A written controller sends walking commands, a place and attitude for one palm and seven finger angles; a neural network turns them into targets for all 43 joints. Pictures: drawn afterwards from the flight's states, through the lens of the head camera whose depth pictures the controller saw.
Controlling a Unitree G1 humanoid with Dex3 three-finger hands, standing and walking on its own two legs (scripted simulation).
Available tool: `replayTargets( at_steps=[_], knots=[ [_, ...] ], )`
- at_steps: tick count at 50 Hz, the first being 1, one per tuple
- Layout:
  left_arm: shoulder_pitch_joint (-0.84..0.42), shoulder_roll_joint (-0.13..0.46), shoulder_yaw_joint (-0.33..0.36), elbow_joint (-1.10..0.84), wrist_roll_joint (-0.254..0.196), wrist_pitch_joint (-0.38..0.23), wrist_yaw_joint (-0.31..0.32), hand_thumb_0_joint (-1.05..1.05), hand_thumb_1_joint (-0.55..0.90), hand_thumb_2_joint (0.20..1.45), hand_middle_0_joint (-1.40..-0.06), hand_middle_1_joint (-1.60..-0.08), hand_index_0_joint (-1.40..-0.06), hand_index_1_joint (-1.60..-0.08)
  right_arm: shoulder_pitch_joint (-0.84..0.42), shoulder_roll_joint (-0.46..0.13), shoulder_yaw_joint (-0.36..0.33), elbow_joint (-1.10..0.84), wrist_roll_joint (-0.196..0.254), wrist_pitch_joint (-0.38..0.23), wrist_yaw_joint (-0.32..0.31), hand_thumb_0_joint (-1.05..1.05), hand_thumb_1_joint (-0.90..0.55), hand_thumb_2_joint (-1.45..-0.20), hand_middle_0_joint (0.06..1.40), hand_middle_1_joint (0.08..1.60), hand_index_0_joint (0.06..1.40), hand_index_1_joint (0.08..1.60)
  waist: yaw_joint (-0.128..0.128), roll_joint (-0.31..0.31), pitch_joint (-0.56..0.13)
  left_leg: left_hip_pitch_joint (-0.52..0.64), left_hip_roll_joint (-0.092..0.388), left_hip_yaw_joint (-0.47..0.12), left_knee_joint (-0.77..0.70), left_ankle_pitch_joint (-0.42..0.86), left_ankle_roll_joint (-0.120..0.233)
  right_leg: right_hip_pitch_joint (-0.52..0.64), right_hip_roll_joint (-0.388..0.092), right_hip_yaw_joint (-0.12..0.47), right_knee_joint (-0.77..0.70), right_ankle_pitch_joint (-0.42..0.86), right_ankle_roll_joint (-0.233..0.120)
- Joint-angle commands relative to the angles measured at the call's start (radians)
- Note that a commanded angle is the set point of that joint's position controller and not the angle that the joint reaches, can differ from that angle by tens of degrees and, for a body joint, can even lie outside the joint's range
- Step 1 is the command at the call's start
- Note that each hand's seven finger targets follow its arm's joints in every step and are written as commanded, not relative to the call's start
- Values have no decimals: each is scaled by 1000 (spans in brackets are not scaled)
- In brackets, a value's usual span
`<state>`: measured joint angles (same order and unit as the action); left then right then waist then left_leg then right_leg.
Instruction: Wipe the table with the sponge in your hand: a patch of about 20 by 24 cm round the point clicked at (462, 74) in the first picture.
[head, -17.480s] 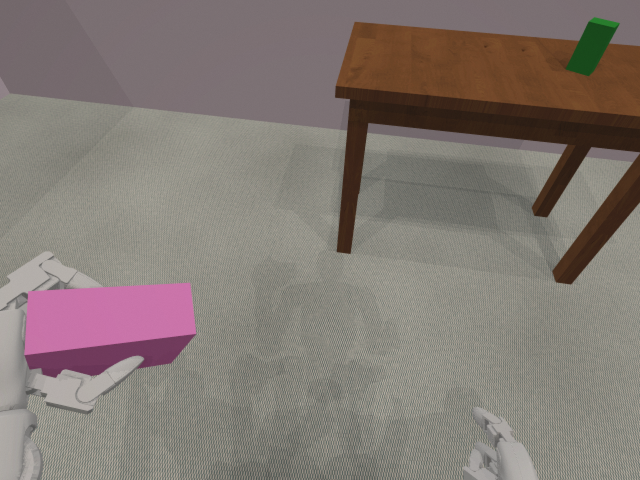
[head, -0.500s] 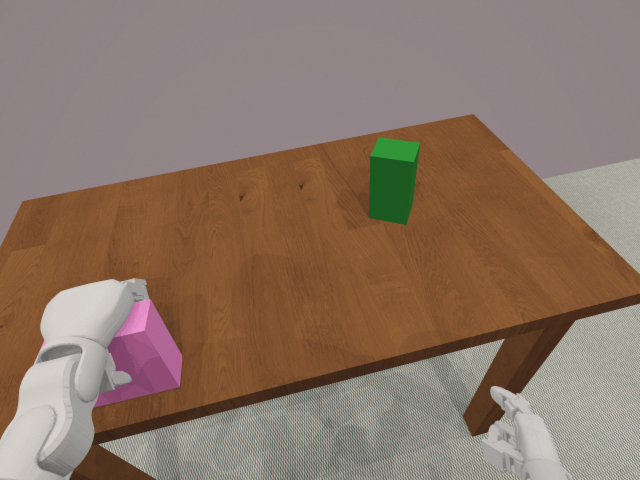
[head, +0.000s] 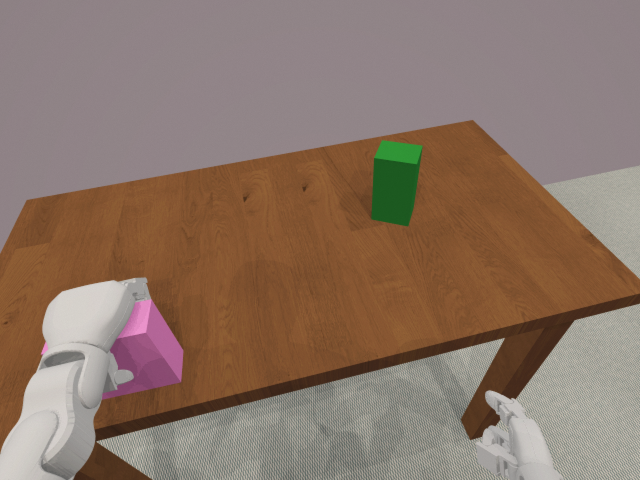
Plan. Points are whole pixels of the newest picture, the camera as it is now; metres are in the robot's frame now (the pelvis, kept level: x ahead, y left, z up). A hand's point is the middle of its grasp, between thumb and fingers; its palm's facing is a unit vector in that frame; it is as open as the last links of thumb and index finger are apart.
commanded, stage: wipe forward along the first lane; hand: left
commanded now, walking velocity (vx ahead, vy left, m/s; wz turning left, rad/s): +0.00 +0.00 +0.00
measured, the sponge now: (128, 360) +0.23 +0.31 +0.01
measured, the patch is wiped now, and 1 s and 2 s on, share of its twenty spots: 0.05 0.15 0.40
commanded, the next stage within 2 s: slide across to the middle lane in 1.72 s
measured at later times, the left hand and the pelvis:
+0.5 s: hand (128, 305) +0.28 +0.31 +0.06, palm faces -0.11 -0.01 -0.99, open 9.4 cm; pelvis -0.01 -0.01 +0.00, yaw +1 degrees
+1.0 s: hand (130, 279) +0.32 +0.34 +0.06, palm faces -0.13 +0.01 -0.99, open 9.5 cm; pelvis -0.01 -0.02 -0.01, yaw +0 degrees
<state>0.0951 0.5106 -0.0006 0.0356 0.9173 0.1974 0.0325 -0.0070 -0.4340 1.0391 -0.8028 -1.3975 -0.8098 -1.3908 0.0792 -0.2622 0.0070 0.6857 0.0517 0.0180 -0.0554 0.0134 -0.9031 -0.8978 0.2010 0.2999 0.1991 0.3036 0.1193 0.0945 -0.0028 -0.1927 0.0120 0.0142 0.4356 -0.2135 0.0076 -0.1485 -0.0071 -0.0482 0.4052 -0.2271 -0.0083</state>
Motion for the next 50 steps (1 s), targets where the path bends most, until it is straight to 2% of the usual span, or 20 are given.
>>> replayTargets(
  at_steps=[1,3,5,8,11,14,16,17,19,28,29,31,34,36,37,41,44,46,49,50],
  knots=[
    [-246,219,130,-148,19,-4,68,0,100,1300,-1200,-1600,-1200,-1600,-185,-117,-36,-154,1,-51,-5,0,-900,-900,200,300,200,300,-12,-9,-151,89,-21,-39,-56,151,27,-32,41,51,-76,86,-59],
    [-246,168,80,-132,25,3,67,0,100,1300,-1200,-1600,-1200,-1600,-175,-111,-36,-157,2,-52,-3,0,-900,-900,200,300,200,300,-16,-37,-156,80,-21,-34,-54,152,28,-35,36,26,-71,87,-52],
    [-236,185,94,-101,25,12,69,0,100,1300,-1200,-1600,-1200,-1600,-176,-119,-41,-147,1,-44,-5,0,-900,-900,200,300,200,300,-12,-59,-160,73,-22,-33,-56,137,30,-31,35,32,-77,78,-50],
    [-350,197,84,-32,31,22,68,0,100,1300,-1200,-1600,-1200,-1600,-175,-119,-31,-137,7,-46,-16,0,-900,-900,200,300,200,300,-35,-109,-136,54,-25,-30,-60,79,33,-61,35,30,-84,25,-45],
    [-434,223,84,28,45,27,62,0,100,1300,-1200,-1600,-1200,-1600,-172,-127,-27,-121,12,-42,-24,0,-900,-900,200,300,200,300,-44,-88,-117,55,-32,-29,-66,37,32,-88,39,48,-92,-10,-50],
    [-471,174,28,104,51,22,49,0,100,1300,-1200,-1600,-1200,-1600,-146,-125,-29,-114,15,-43,-29,0,-900,-900,200,300,200,300,-52,-104,-128,40,-35,-22,-59,24,36,-97,34,27,-87,-12,-45],
    [-484,224,66,148,61,23,43,0,100,1300,-1200,-1600,-1200,-1600,-141,-134,-29,-110,16,-36,-28,0,-900,-900,200,300,200,300,-47,-92,-137,31,-38,-23,-60,7,32,-94,38,46,-87,-30,-50],
    [-509,173,17,159,56,22,35,0,100,1300,-1200,-1600,-1200,-1600,-132,-129,-25,-123,20,-38,-30,0,-900,-900,200,300,200,300,-55,-103,-146,20,-40,-19,-55,13,37,-88,35,25,-78,-17,-46],
    [-554,186,15,202,66,9,29,0,100,1300,-1200,-1600,-1200,-1600,-116,-135,-30,-110,20,-35,-29,0,-900,-900,200,300,200,300,-62,-89,-149,18,-40,-17,-42,17,36,-107,34,29,-74,-9,-45],
    [-583,249,80,388,68,-61,30,0,100,1300,-1200,-1600,-1200,-1600,-31,-156,-48,-105,23,-23,-28,0,-900,-900,200,300,200,300,-72,-173,-150,-53,-40,-10,5,25,45,-132,34,39,-51,22,-39],
    [-610,233,60,391,67,-72,30,0,100,1300,-1200,-1600,-1200,-1600,-27,-157,-50,-105,23,-23,-28,0,-900,-900,200,300,200,300,-80,-162,-147,-57,-39,-4,10,20,46,-145,31,40,-51,25,-36],
    [-598,301,124,418,78,-91,39,0,100,1300,-1200,-1600,-1200,-1600,-5,-166,-58,-95,20,-20,-23,0,-900,-900,200,300,200,300,-70,-149,-165,-64,-39,-7,19,32,46,-139,35,53,-42,42,-42],
    [-596,258,91,431,77,-115,47,0,100,1300,-1200,-1600,-1200,-1600,14,-163,-65,-100,22,-15,-20,0,-900,-900,200,300,200,300,-76,-138,-193,-77,-39,1,40,62,48,-136,30,46,-22,100,-39],
    [-616,331,154,466,74,-125,59,0,100,1300,-1200,-1600,-1200,-1600,27,-173,-69,-85,23,-10,-18,0,-900,-900,200,300,200,300,-79,-162,-185,-98,-37,-3,43,49,50,-138,32,58,-22,90,-39],
    [-628,301,124,469,71,-128,59,0,100,1300,-1200,-1600,-1200,-1600,32,-170,-70,-94,23,-11,-21,0,-900,-900,200,300,200,300,-84,-171,-195,-106,-39,4,49,43,53,-132,28,51,-20,91,-31],
    [-681,355,155,516,81,-147,74,0,100,1300,-1200,-1600,-1200,-1600,52,-176,-73,-76,25,-6,-18,0,-900,-900,200,300,200,300,-92,-138,-188,-121,-37,1,56,29,53,-162,29,58,-17,73,-35],
    [-706,324,120,562,83,-151,80,0,100,1300,-1200,-1600,-1200,-1600,67,-174,-76,-75,27,-3,-18,0,-900,-900,200,300,200,300,-103,-162,-202,-135,-36,8,68,18,57,-167,23,56,-15,70,-27],
    [-742,404,174,586,87,-159,87,0,100,1300,-1200,-1600,-1200,-1600,75,-180,-76,-64,26,1,-18,0,-900,-900,200,300,200,300,-102,-142,-213,-149,-37,5,70,11,58,-155,23,71,-13,72,-29],
    [-759,386,151,634,87,-169,85,0,100,1300,-1200,-1600,-1200,-1600,88,-179,-75,-69,29,6,-19,0,-900,-900,200,300,200,300,-109,-168,-220,-171,-36,7,76,4,59,-154,19,64,-6,69,-24],
    [-780,415,168,658,92,-172,88,0,100,1300,-1200,-1600,-1200,-1600,92,-182,-75,-61,30,8,-18,0,-900,-900,200,300,200,300,-113,-163,-212,-172,-35,7,79,-1,60,-166,19,67,-9,62,-24]
  ],
)
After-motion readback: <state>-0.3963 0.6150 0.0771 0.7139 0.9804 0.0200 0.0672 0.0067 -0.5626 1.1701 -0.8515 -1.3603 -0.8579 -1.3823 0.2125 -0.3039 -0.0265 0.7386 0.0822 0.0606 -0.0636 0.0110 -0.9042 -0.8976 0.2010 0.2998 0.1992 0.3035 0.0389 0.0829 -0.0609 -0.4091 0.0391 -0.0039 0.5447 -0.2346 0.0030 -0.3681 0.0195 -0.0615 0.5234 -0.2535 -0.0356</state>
